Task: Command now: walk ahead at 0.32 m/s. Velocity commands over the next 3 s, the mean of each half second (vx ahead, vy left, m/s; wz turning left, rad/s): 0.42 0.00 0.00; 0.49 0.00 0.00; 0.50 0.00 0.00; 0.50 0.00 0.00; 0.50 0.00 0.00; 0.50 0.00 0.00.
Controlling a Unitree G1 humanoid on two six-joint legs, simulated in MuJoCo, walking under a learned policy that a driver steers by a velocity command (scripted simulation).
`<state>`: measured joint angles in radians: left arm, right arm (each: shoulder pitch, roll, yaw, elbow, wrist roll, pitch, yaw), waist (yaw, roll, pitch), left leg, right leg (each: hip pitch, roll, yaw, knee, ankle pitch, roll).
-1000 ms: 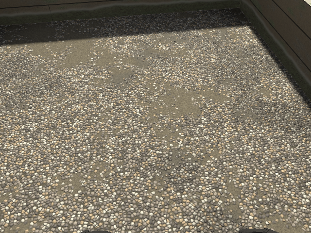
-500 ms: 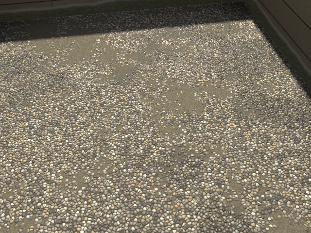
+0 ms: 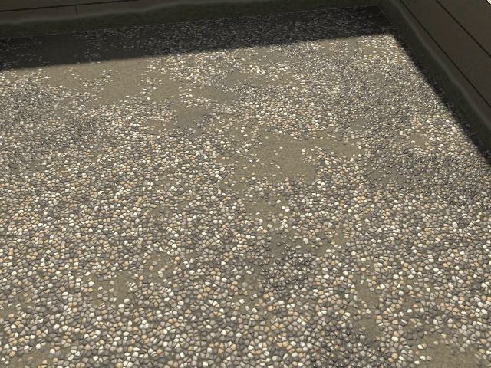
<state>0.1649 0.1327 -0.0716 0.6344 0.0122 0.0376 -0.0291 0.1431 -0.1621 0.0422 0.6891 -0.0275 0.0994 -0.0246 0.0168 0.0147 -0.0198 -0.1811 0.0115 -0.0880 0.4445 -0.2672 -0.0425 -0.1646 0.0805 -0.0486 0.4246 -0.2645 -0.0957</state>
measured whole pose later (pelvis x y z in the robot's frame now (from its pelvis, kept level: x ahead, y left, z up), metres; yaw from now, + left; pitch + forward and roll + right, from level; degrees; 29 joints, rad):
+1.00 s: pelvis +0.00 +0.01 -0.02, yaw +1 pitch -1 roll +1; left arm 0.15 0.14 -0.07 0.55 0.02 0.04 -0.01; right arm 0.08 -0.16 0.04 0.62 -0.03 0.09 -0.01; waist 0.02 -0.01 -0.01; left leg -0.26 -0.04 -0.08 0.66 -0.38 -0.02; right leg -0.26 0.03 -0.06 0.69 -0.41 -0.07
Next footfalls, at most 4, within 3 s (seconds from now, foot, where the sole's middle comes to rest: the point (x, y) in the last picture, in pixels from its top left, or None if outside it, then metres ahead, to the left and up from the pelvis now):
none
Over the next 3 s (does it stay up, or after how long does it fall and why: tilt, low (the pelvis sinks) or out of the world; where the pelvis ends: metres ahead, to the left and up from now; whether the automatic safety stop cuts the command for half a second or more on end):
stays up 0.00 0.01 -0.02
